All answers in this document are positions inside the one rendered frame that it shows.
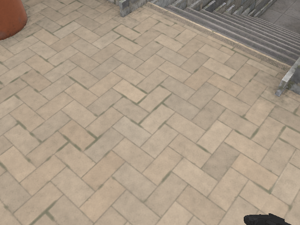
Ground stairs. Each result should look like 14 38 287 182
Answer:
165 5 300 66

